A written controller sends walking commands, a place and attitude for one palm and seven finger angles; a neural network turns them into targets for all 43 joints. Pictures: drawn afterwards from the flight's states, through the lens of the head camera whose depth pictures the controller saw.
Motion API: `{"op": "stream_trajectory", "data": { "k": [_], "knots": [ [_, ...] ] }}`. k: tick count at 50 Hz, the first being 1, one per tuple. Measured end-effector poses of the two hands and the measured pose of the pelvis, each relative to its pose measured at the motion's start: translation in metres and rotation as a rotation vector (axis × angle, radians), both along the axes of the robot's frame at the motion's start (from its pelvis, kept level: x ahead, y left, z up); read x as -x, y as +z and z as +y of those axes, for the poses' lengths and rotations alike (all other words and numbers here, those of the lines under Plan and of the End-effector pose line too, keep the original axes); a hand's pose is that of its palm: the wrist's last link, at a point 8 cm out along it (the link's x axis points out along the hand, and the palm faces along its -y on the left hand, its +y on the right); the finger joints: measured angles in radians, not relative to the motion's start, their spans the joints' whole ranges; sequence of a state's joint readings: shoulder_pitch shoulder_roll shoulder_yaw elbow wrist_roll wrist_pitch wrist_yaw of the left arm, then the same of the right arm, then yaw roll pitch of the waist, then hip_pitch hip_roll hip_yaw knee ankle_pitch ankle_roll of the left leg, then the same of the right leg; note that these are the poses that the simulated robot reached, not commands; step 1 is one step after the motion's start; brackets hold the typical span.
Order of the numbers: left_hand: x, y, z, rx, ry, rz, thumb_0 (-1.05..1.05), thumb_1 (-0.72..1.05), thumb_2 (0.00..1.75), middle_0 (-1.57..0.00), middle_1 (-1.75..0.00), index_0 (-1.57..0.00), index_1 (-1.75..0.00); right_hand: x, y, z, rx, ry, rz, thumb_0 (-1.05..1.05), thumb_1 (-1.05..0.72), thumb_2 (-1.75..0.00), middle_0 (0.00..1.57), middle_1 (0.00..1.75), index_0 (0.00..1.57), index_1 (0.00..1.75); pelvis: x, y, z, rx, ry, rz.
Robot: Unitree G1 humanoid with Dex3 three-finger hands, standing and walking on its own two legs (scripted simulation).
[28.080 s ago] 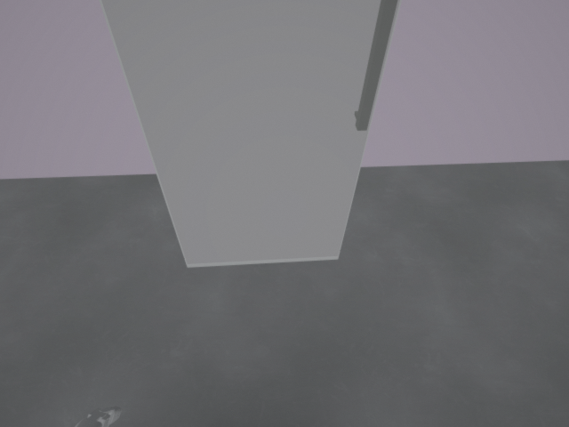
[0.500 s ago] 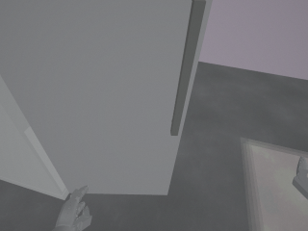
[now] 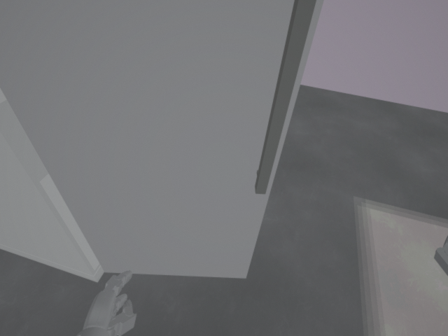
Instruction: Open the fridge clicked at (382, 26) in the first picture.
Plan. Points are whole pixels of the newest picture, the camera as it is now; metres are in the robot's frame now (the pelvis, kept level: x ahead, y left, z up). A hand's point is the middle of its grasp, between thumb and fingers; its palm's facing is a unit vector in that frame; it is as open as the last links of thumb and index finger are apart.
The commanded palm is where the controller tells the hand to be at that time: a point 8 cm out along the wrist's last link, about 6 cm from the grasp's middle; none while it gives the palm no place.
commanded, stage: step back with the hand held close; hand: right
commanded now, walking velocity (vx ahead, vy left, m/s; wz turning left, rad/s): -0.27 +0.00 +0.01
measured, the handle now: (275, 112) +0.49 -0.09 +0.18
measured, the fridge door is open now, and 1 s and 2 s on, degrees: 75 75 75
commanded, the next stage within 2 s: stop stepping back and stand still in 1.20 s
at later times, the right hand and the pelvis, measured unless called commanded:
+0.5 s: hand out of the picture +0.13 -0.30 +0.15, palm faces +0.50 +0.75 -0.43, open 7.4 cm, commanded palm +0.07 -0.33 +0.17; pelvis -0.07 -0.03 -0.02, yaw +0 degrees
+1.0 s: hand out of the picture +0.01 -0.32 +0.16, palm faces +0.60 +0.69 -0.40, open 7.5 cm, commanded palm -0.07 -0.35 +0.17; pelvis -0.16 -0.03 -0.04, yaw -9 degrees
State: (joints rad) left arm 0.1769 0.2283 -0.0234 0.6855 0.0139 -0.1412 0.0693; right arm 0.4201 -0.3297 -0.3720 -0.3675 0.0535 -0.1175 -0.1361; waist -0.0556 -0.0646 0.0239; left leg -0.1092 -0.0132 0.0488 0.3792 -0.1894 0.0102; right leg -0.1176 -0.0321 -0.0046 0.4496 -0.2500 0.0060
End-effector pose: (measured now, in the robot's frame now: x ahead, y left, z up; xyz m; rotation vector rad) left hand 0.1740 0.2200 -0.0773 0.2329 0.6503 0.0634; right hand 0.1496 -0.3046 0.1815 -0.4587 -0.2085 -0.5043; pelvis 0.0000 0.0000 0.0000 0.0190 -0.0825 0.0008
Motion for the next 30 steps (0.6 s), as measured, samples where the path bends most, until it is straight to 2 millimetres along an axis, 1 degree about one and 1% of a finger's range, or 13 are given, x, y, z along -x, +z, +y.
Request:
{"op": "stream_trajectory", "data": {
  "k": [5,8,10,14,19,24,27,30],
  "knots": [
    [0.013,-0.003,0.009,-0.014,0.061,0.028,0.01,0.9,0.9,-0.2,-0.3,-0.2,-0.3,-0.004,-0.01,0.005,0.028,0.061,0.063,0.02,-0.89,-0.9,0.21,0.3,0.2,0.31,0.007,-0.003,-0.007,-0.001,0.009,0.051],
    [0.024,-0.005,0.012,-0.026,0.106,0.044,0.01,0.9,0.9,-0.2,-0.3,-0.2,-0.3,-0.001,-0.017,0.005,0.038,0.091,0.107,0.02,-0.89,-0.9,0.21,0.3,0.2,0.31,0.012,-0.005,-0.013,0.004,0.016,0.064],
    [0.032,-0.005,0.012,-0.034,0.129,0.053,0.01,0.9,0.9,-0.2,-0.3,-0.2,-0.3,0.004,-0.018,0.001,0.05,0.099,0.12,0.02,-0.89,-0.89,0.22,0.3,0.21,0.31,0.016,-0.007,-0.017,0.007,0.02,0.066],
    [0.047,-0.006,0.007,-0.047,0.145,0.062,0.01,0.9,0.9,-0.2,-0.3,-0.2,-0.3,0.018,-0.012,-0.01,0.082,0.091,0.093,0.02,-0.88,-0.89,0.22,0.3,0.21,0.31,0.029,-0.01,-0.023,0.009,0.022,0.064],
    [0.064,-0.007,-0.004,-0.048,0.126,0.05,0.01,0.9,0.9,-0.2,-0.3,-0.2,-0.3,0.041,-0.005,-0.023,0.108,0.058,0.02,0.02,-0.88,-0.89,0.22,0.3,0.21,0.31,0.048,-0.014,-0.028,0.009,0.022,0.06],
    [0.081,-0.011,-0.013,-0.041,0.102,0.035,0.01,0.9,0.9,-0.2,-0.3,-0.2,-0.3,0.062,-0.011,-0.028,0.097,0.027,-0.023,0.02,-0.89,-0.89,0.22,0.3,0.21,0.31,0.066,-0.019,-0.031,0.001,0.013,0.055],
    [0.093,-0.013,-0.017,-0.045,0.088,0.041,0.01,0.9,0.9,-0.2,-0.3,-0.2,-0.3,0.073,-0.016,-0.028,0.084,0.018,-0.04,0.02,-0.89,-0.9,0.21,0.3,0.21,0.31,0.077,-0.021,-0.032,-0.004,-0.001,0.053],
    [0.105,-0.016,-0.018,-0.056,0.076,0.049,0.01,0.9,0.9,-0.2,-0.3,-0.2,-0.3,0.083,-0.016,-0.028,0.087,0.024,-0.067,0.02,-0.89,-0.9,0.21,0.3,0.21,0.31,0.087,-0.023,-0.032,-0.001,-0.014,0.049]
  ]
}}
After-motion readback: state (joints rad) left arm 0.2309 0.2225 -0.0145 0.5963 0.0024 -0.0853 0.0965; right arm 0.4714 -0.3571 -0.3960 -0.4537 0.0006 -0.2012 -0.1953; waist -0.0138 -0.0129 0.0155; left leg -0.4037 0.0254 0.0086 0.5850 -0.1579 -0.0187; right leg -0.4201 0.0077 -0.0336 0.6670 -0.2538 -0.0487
